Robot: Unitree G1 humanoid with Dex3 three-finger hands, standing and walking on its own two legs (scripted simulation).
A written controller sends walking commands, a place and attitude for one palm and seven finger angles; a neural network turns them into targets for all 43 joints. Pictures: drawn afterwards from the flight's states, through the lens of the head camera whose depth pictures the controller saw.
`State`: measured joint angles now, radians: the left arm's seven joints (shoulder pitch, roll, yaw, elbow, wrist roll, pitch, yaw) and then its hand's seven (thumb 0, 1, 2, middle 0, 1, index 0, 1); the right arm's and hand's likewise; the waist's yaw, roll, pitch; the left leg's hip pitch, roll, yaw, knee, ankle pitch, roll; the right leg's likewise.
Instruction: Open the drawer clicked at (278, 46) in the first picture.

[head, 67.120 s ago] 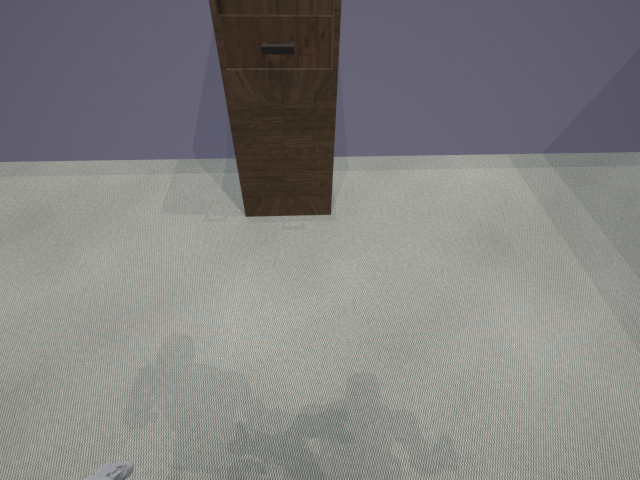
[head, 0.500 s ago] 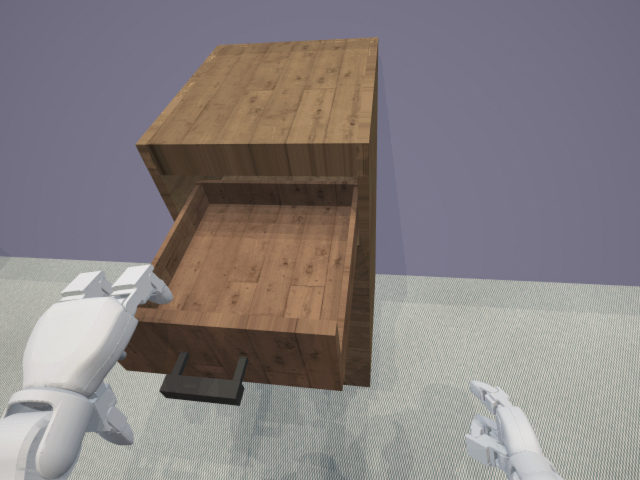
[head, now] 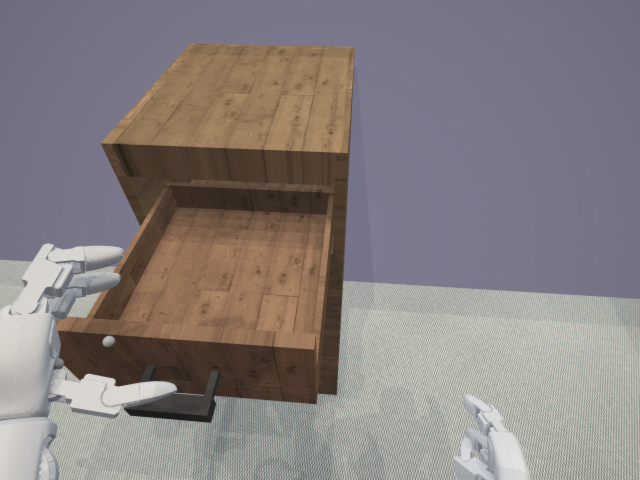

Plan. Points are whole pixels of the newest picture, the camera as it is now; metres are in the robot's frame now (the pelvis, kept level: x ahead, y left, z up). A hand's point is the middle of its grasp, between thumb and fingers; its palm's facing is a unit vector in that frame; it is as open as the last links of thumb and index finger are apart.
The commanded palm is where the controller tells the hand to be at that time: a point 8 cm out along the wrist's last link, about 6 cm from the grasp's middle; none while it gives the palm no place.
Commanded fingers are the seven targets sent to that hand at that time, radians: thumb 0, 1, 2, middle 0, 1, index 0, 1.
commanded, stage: draw the hand back to the body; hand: left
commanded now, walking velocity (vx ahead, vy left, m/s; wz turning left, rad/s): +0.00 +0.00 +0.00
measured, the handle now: (176, 390) +0.22 +0.22 -0.01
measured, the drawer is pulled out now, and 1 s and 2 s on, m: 0.30 0.30 0.30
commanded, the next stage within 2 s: step back with the hand held close in 0.72 s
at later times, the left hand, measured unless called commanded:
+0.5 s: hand (98, 341) +0.19 +0.23 +0.16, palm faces +0.40 -0.81 -0.44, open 8.8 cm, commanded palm +0.14 +0.28 +0.18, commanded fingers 0.00 0.90 0.90 -0.20 -0.30 -0.20 -0.30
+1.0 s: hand (90, 336) +0.19 +0.24 +0.17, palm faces +0.35 -0.81 -0.47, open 7.4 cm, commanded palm +0.12 +0.29 +0.18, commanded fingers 0.00 0.90 0.90 -0.20 -0.30 -0.20 -0.30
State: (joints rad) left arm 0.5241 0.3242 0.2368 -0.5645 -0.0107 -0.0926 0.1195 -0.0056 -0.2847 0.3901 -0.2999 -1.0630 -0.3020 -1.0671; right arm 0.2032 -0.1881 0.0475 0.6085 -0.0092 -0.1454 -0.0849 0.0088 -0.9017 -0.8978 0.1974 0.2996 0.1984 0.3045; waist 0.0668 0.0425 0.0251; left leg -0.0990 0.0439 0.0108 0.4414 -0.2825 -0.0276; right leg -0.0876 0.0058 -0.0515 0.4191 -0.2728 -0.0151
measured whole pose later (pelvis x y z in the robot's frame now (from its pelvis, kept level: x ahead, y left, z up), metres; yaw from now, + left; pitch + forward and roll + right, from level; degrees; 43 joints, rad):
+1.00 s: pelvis -0.01 +0.01 +0.00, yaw -1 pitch +1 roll -1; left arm 0.56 0.34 0.35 -0.53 -0.04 -0.16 0.11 0.02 0.88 0.90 -0.21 -0.30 -0.21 -0.31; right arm 0.17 -0.23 0.01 0.57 0.01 -0.07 -0.06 0.01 -0.90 -0.90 0.20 0.30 0.20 0.30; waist 0.02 0.07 0.02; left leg -0.21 0.04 0.02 0.46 -0.26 -0.02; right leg -0.20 0.00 -0.04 0.42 -0.24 -0.01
